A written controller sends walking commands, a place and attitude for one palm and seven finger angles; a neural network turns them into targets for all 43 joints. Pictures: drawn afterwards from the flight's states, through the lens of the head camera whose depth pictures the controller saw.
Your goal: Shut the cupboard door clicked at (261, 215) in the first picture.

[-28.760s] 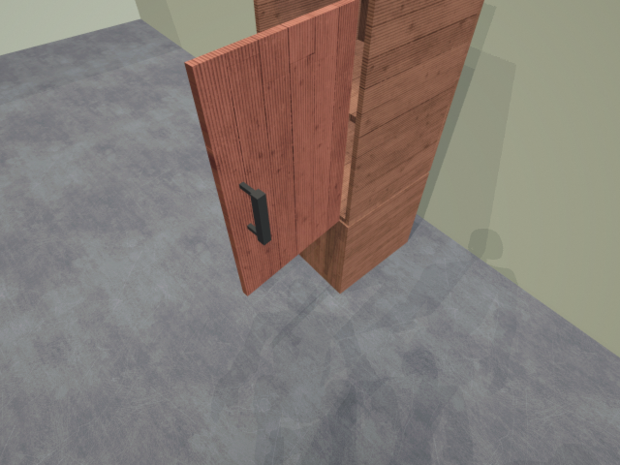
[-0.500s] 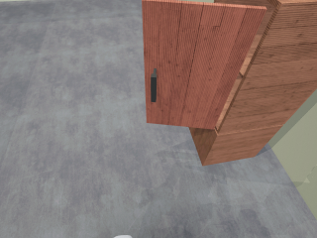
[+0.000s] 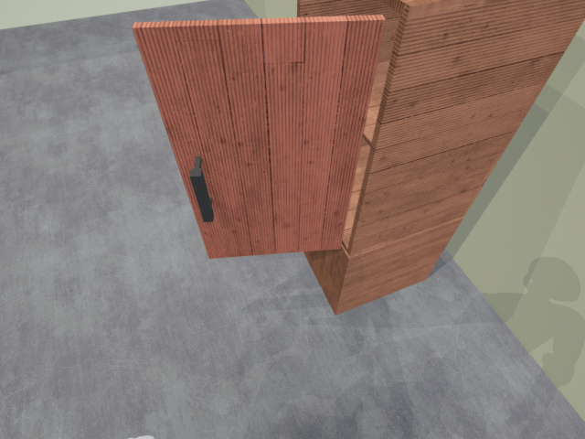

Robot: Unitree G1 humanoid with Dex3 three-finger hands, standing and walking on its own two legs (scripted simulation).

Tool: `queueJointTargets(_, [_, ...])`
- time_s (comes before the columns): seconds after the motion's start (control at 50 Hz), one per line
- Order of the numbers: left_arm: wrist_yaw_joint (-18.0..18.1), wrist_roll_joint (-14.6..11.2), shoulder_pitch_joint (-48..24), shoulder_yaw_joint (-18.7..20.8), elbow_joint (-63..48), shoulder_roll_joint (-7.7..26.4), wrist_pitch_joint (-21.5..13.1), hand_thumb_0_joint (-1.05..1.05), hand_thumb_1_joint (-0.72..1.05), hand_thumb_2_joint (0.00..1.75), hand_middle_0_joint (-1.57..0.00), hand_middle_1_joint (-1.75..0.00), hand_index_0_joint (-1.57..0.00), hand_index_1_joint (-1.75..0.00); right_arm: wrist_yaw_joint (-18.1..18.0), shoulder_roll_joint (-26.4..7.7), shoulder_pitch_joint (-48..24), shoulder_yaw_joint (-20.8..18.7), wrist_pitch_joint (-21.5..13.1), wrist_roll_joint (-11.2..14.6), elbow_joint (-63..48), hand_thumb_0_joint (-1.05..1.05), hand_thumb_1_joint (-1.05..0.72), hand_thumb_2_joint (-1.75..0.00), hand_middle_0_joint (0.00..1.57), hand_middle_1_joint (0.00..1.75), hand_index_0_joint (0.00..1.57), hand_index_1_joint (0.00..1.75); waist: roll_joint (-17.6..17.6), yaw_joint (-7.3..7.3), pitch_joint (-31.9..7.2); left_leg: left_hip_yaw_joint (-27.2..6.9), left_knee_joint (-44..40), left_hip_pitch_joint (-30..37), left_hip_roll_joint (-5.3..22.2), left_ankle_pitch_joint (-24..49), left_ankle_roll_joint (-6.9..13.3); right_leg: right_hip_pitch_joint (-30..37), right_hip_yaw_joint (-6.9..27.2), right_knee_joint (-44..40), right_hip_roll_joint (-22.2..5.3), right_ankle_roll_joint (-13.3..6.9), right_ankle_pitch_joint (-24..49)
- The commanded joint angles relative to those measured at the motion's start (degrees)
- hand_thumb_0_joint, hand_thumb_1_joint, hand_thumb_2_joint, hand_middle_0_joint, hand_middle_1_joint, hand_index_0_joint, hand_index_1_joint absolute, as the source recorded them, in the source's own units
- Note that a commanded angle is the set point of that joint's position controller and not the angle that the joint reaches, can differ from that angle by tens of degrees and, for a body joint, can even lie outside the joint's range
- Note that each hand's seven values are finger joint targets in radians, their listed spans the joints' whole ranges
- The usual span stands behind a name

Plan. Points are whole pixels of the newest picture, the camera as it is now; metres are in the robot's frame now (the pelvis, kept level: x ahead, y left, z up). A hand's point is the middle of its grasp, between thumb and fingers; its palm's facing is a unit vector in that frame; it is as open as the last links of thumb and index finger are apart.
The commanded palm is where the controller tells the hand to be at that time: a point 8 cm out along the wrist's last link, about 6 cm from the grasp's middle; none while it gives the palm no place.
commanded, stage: take the last steps up to it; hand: left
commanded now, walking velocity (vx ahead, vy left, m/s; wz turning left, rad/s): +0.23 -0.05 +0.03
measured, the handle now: (203, 189) +0.57 +0.19 -0.04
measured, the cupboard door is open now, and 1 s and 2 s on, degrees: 73 73 73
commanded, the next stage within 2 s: come to a stop and stand still in 0.22 s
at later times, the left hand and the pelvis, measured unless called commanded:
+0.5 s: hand out of the picture +0.15 +0.15 -0.18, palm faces +0.08 -0.99 -0.15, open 7.3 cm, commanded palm none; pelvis +0.14 -0.02 +0.01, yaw +2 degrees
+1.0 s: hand (182, 414) +0.19 +0.18 -0.18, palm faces +0.07 -0.97 -0.22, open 7.3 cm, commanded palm none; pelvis +0.14 -0.02 +0.00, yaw +3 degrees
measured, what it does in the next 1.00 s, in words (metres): walks ahead: left foot, then right foot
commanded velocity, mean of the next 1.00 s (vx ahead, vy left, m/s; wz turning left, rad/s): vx -0.06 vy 0.02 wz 0.01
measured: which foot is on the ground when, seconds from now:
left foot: up 0.00-0.30, down 0.32-0.64, up 0.66-0.90, down 0.92-1.00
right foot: down 0.00-0.32, up 0.34-0.54, down 0.56-1.00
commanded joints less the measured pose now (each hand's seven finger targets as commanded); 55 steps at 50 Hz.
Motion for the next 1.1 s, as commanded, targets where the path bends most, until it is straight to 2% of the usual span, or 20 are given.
queueJointTargets(0.0, [2.33,-1.1,14.39,2.46,2.18,12.55,-1.56,0.0,0.9,0.9,-0.2,-0.3,-0.2,-0.3,0.33,-4.9,-9.5,-1.03,-1.49,0.57,-7.94,0.0,-0.9,-0.9,0.2,0.3,0.2,0.3,-11.6,8.71,-0.67,-5.53,29.11,-30.49,-3.34,-9.91,3.08,19.2,24.78,-21.02,-19.25,-12.18,-13.02])
queueJointTargets(0.1, [3.42,-0.76,6.06,-0.01,1.7,4.0,-3.47,0.0,0.9,0.9,-0.2,-0.3,-0.2,-0.3,0.61,-2.03,-6.13,-0.57,-1.06,-0.03,-4.36,0.0,-0.9,-0.9,0.2,0.3,0.2,0.3,-7.65,2.27,0.15,-4.97,23.05,-22.24,-1.94,0.73,1.54,11.25,8.55,-16.62,-12.81,-11.23,18.15])
queueJointTargets(0.2, [3.47,-0.9,7.46,-0.15,3.84,4.42,-3.78,0.0,0.9,0.9,-0.2,-0.3,-0.2,-0.3,1.01,-0.09,-7.25,0.25,-1.51,0.15,-4.36,0.0,-0.9,-0.9,0.2,0.3,0.2,0.3,-6.3,2.15,-0.81,-1.76,6.19,-14.36,-4.88,8.11,2.07,11.66,5.73,-14.74,-10.61,-10.02,20.18])
queueJointTargets(0.26, [3.64,-1.5,6.28,-0.35,4.37,3.53,-3.4,0.0,0.9,0.9,-0.2,-0.3,-0.2,-0.3,0.56,-2.27,-0.82,-0.02,-2.6,-0.06,-1.91,0.0,-0.9,-0.9,0.2,0.3,0.2,0.3,-3.05,-1.15,-2.31,-2.58,-5.14,0.0,-6.07,19.48,2.87,7.1,2.96,-4.24,-7.25,-6.58,18.46])
queueJointTargets(0.3, [3.57,-2.11,10.24,-1.41,3.43,-0.51,-3.0,0.0,0.9,0.9,-0.2,-0.3,-0.2,-0.3,-0.52,-10.97,6.02,-1.63,-2.97,-0.85,-0.91,0.0,-0.9,-0.9,0.2,0.3,0.2,0.3,15.72,-2.12,-7.36,-27.27,-12.45,13.26,13.35,31.89,12.26,-7.83,-3.13,17.87,2.55,-1.45,-14.13])
queueJointTargets(0.32, [3.86,-1.61,8.15,-1.79,2.23,0.66,-2.56,0.0,0.9,0.9,-0.2,-0.3,-0.2,-0.3,-1.09,-11.07,4.75,-1.3,-2.09,-0.46,-1.28,0.0,-0.9,-0.9,0.2,0.3,0.2,0.3,12.61,-1.77,-4.91,-30.36,-14.55,8.58,16.52,35.12,16.52,-8.25,1.4,25.56,2.52,-1.56,-23.19])
queueJointTargets(0.42, [4.41,-1.62,9.09,-1.87,4.47,-0.11,0.12,0.0,0.9,0.9,-0.2,-0.3,-0.2,-0.3,-2.73,-5.51,-10.96,1.04,-1.28,0.46,-3.79,0.0,-0.9,-0.9,0.2,0.3,0.2,0.3,8.07,4.06,-0.28,-13.4,-12.31,-1.04,9.09,53.14,13.3,0.46,3.63,10.53,-1.64,1.41,-14.5])
queueJointTargets(0.52, [4.7,-0.39,10.85,-0.42,2.8,2.34,1.07,0.0,0.9,0.9,-0.2,-0.3,-0.2,-0.3,-1.99,-7.3,-13.56,-1.67,1.2,1.26,-5.36,0.0,-0.9,-0.9,0.2,0.3,0.2,0.3,1.75,4.72,-2.91,-9.86,-8.07,-5.48,4.18,32.02,8.52,5.53,4.79,2.0,-0.46,-0.35,9.86])
queueJointTargets(0.58, [4.38,0.07,6.92,0.12,-0.24,5.58,1.31,0.0,0.9,0.9,-0.2,-0.3,-0.2,-0.3,-1.01,-5.98,-13.96,-2.49,2.38,1.24,-6.74,0.0,-0.9,-0.9,0.2,0.3,0.2,0.3,-0.93,3.62,-2.21,-6.71,-2.68,-6.53,-2.63,12.76,5.12,-0.29,11.35,-3.11,-6.74,-3.75,13.75])
queueJointTargets(0.62, [4.41,0.13,5.2,0.64,-0.49,8.39,0.69,0.0,0.9,0.9,-0.2,-0.3,-0.2,-0.3,-0.63,-2.78,-12.11,-2.32,3.02,1.23,-6.8,0.0,-0.9,-0.9,0.2,0.3,0.2,0.3,-12.63,2.86,-1.55,-3.13,8.64,-6.72,-9.34,4.1,2.58,-0.51,20.1,-10.78,-14.92,-8.36,21.23])
queueJointTargets(0.66, [5.05,0.01,6.13,0.78,-0.35,7.81,0.04,0.0,0.9,0.9,-0.2,-0.3,-0.2,-0.3,-0.73,-3.05,-13.18,-2.22,3.04,0.99,-7.13,0.0,-0.9,-0.9,0.2,0.3,0.2,0.3,-13.08,4.51,-3.74,-7.46,20.17,-13.49,-9.21,-8.04,2.47,7.11,20.66,-9.08,-17.43,-12.39,39.39])
queueJointTargets(0.74, [5.85,0.07,6.13,1.55,-0.8,8.69,-0.07,0.0,0.9,0.9,-0.2,-0.3,-0.2,-0.3,-0.69,-3.45,-14.42,-1.59,2.51,1.49,-7.71,0.0,-0.9,-0.9,0.2,0.3,0.2,0.3,-10.82,5.53,-6.92,-9.24,19.83,-18.1,-8.88,-8.74,1.16,17.94,16.7,-4.66,-16.73,-12.46,50.49])
queueJointTargets(0.8, [5.84,-0.02,6.13,1.83,-0.94,9.23,0.04,0.0,0.9,0.9,-0.2,-0.3,-0.2,-0.3,-0.52,-3.39,-13.74,-1.23,2.15,1.55,-7.85,0.0,-0.9,-0.9,0.2,0.3,0.2,0.3,-12.19,5.6,-8.67,-7.79,8.86,-14.57,-9.2,-3.83,0.57,19.33,15.33,-3.16,-15.24,-10.85,48.57])
queueJointTargets(0.86, [5.64,-0.79,3.11,1.52,-1.2,8.34,0.4,0.0,0.9,0.9,-0.2,-0.3,-0.2,-0.3,-0.36,-3.79,-7.7,-0.99,1.54,1.39,-5.5,0.0,-0.9,-0.9,0.2,0.3,0.2,0.3,-9.56,2.48,-8.64,-6.95,-11.39,-0.62,-8.17,15.58,0.8,11.34,11.33,0.76,-11.12,-5.21,31.96])
queueJointTargets(0.9, [5.39,-1.4,4.63,-0.04,-2.32,2.86,1.21,0.0,0.9,0.9,-0.2,-0.3,-0.2,-0.3,-0.69,-10.33,-9.44,-1.86,0.77,0.48,-6.78,0.0,-0.9,-0.9,0.2,0.3,0.2,0.3,10.81,3.75,-7.32,-21.68,-13.42,3.57,8.15,42.86,7.43,0.04,2.97,7.08,-1.03,1.41,-7.02])
queueJointTargets(0.92, [5.49,-1.22,5.27,-1.58,-4.51,9.19,0.17,0.0,0.9,0.9,-0.2,-0.3,-0.2,-0.3,-0.8,-10.52,-11.36,-3.04,0.76,0.34,-10.02,0.0,-0.9,-0.9,0.2,0.3,0.2,0.3,14.13,2.79,-5.28,-14.26,-12.11,3.94,2.14,39.59,8.66,3.34,2.45,7.07,0.06,-0.22,-12.01])
queueJointTargets(0.94, [5.01,-0.96,6.7,-0.95,-6.48,5.47,0.12,0.0,0.9,0.9,-0.2,-0.3,-0.2,-0.3,-0.7,-10.24,-13.54,-3.3,-0.33,-0.17,-12.23,0.0,-0.9,-0.9,0.2,0.3,0.2,0.3,12.29,3.91,-8.24,-13.07,-7.13,3.26,3.1,38.18,7.83,-0.96,1.45,5.82,-0.02,0.06,-9.4])
queueJointTargets(0.96, [5.27,-0.89,4.96,-1.31,-5.5,5.34,0.25,0.0,0.9,0.9,-0.2,-0.3,-0.2,-0.3,-0.57,-9.18,-13.91,-3.01,-0.44,-0.09,-12.13,0.0,-0.9,-0.9,0.2,0.3,0.2,0.3,18.02,3.08,-9.63,-14.68,-6.52,2.57,1.75,38.36,7.78,-0.53,2.4,6.06,0.41,-0.24,-6.65])
queueJointTargets(1.02, [5.32,-0.82,7.06,-1.97,-5.13,5.22,-0.37,0.0,0.9,0.9,-0.2,-0.3,-0.2,-0.3,-0.66,-6.37,-15.04,-1.82,0.05,0.4,-13.18,0.0,-0.9,-0.9,0.2,0.3,0.2,0.3,7.23,4.6,-1.89,-12.65,-3.94,-5.68,-0.59,30.71,6.44,1.94,5.17,0.79,-0.56,-0.94,2.94])
queueJointTargets(1.08, [5.4,-0.54,5.4,-1.98,-5.73,6.72,-0.5,0.0,0.9,0.9,-0.2,-0.3,-0.2,-0.3,-0.24,-6.08,-11.42,-1.7,0.03,0.66,-13.14,0.0,-0.9,-0.9,0.2,0.3,0.2,0.3,-2.52,1.93,2.8,-12.37,-6.9,-10.14,-3.65,9.08,5.35,-1.56,9.02,-2.03,-2.92,-1.84,-0.25])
